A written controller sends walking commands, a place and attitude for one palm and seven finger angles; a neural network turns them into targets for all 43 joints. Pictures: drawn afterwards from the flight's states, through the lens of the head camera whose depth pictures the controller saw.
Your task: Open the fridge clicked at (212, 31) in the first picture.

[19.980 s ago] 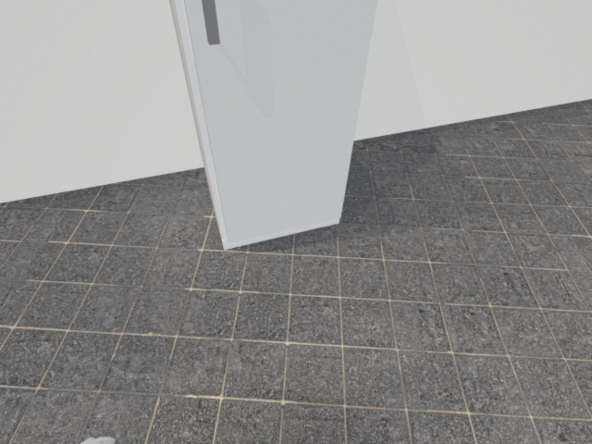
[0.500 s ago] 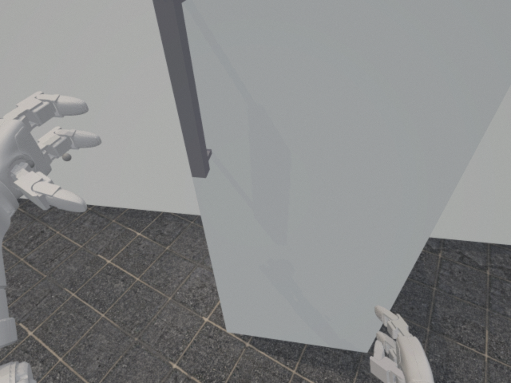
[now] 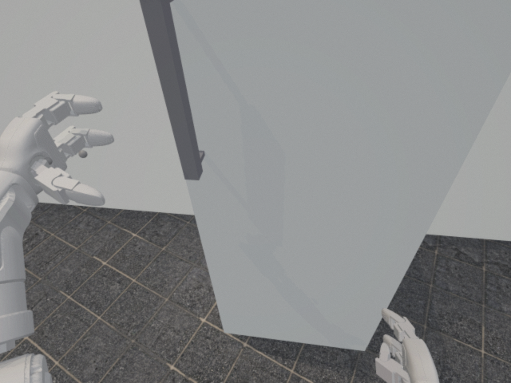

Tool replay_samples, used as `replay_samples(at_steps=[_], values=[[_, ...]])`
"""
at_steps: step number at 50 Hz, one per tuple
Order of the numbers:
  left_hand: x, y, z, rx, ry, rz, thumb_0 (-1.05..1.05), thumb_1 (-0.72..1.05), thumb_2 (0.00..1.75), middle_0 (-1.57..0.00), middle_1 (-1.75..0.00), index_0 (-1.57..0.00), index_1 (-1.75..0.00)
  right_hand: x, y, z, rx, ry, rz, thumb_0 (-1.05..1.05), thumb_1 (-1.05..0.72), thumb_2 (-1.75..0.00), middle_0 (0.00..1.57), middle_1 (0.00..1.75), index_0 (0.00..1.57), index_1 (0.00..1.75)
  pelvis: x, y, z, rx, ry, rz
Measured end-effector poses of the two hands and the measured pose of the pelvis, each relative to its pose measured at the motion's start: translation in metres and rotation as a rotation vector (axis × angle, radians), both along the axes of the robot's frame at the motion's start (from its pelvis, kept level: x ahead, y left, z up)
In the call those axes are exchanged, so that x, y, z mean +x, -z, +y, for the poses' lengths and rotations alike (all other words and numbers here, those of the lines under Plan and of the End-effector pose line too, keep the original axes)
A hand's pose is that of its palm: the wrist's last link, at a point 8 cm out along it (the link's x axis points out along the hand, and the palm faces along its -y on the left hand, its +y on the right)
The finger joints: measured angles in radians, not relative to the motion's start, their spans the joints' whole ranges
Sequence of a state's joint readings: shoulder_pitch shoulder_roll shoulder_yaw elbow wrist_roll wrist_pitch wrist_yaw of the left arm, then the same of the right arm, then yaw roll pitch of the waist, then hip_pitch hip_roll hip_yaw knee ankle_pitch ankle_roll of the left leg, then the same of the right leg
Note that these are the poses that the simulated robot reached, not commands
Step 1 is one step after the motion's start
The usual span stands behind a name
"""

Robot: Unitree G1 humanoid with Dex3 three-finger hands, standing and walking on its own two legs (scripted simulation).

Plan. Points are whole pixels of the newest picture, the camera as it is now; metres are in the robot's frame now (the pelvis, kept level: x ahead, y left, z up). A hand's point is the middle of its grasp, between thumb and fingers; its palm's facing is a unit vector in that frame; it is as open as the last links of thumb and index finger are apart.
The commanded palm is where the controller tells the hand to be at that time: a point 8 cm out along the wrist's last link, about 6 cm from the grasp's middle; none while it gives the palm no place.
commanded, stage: move the hooked fingers beside the handle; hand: left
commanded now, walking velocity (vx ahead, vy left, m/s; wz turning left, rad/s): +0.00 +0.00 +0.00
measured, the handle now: (183, 96) +0.44 +0.16 +0.27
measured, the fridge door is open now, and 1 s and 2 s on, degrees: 0 0 0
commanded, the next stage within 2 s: feel for the door with the fingertips in 1.78 s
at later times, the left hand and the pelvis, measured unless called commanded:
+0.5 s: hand (111, 141) +0.34 +0.24 +0.25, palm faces +0.05 -1.00 -0.08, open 14.0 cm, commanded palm +0.31 +0.28 +0.25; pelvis -0.01 -0.01 +0.00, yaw +0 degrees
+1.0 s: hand (137, 129) +0.38 +0.22 +0.25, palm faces +0.03 -1.00 -0.07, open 14.0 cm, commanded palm +0.35 +0.27 +0.25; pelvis +0.00 +0.00 +0.00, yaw -1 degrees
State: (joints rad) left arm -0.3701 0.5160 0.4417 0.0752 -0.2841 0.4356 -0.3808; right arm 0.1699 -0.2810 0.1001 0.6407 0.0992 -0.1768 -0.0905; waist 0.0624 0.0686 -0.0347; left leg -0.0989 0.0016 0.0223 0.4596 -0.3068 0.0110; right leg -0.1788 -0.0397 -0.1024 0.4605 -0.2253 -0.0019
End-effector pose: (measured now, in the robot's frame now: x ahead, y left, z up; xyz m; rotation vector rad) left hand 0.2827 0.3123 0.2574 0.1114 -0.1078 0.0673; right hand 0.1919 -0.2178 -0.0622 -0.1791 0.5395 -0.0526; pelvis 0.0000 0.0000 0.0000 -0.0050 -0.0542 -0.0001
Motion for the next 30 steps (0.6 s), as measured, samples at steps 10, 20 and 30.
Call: replay_samples(at_steps=[10, 20, 30], values=[[0.009, -0.001, -0.010, -0.012, 0.010, -0.001, -0.02, -0.50, 0.30, -0.31, -1.20, -0.31, -1.20, -0.003, 0.001, -0.002, 0.019, 0.013, 0.003, 0.02, -0.90, -0.90, 0.20, 0.29, 0.20, 0.30, 0.000, 0.000, -0.003, 0.003, 0.005, 0.005], [0.023, 0.002, -0.016, -0.024, 0.011, 0.018, -0.02, -0.50, 0.30, -0.31, -1.20, -0.30, -1.20, -0.012, 0.005, -0.010, 0.001, 0.028, 0.030, 0.02, -0.90, -0.90, 0.20, 0.29, 0.20, 0.30, -0.005, 0.000, -0.006, 0.004, -0.002, 0.007], [0.044, 0.003, -0.027, -0.031, 0.027, 0.025, -0.02, -0.50, 0.30, -0.31, -1.20, -0.30, -1.20, -0.025, 0.009, -0.017, 0.003, 0.062, 0.059, 0.02, -0.90, -0.90, 0.20, 0.29, 0.20, 0.30, -0.005, -0.001, -0.006, 0.006, 0.007, 0.017]])
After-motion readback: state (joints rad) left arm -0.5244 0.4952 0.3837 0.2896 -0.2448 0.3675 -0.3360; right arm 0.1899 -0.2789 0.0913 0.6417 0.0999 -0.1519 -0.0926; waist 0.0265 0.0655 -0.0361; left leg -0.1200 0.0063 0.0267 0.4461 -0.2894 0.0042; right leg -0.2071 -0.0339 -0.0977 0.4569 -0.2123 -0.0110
